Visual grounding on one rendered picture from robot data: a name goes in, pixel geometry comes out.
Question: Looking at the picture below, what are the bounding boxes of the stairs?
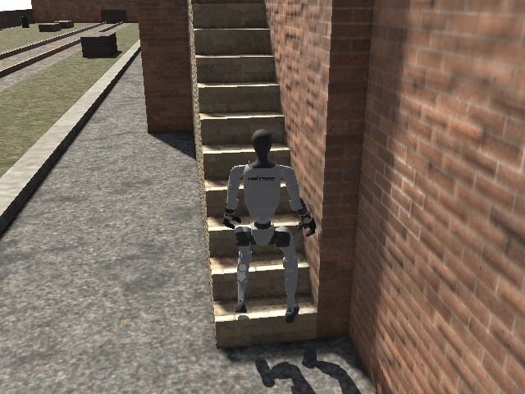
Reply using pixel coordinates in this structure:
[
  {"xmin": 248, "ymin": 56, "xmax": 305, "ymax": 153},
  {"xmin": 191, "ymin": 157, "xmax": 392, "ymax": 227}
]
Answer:
[{"xmin": 186, "ymin": 0, "xmax": 317, "ymax": 349}]

